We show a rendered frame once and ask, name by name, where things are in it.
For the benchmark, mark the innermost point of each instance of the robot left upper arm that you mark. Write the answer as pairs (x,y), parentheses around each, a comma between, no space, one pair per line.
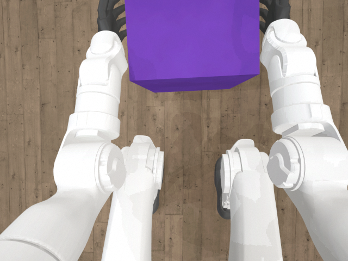
(58,228)

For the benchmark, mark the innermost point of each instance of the robot right forearm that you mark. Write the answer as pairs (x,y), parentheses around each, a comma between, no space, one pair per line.
(294,84)

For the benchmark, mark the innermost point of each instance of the robot left hand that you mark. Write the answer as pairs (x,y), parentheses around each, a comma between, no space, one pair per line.
(107,16)

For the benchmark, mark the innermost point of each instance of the carton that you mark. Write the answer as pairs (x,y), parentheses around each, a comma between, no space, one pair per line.
(192,45)

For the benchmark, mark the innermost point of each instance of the robot right upper arm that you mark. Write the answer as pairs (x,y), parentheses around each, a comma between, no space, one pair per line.
(313,171)

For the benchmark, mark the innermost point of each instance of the robot left shin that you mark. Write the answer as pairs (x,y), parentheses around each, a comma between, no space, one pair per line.
(138,139)

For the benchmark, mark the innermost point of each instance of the robot right foot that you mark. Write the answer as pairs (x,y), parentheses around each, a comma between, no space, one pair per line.
(223,212)

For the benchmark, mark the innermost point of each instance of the robot left forearm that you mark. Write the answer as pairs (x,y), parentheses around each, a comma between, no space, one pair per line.
(95,118)

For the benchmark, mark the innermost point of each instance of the robot right hand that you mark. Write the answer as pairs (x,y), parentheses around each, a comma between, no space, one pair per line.
(277,9)

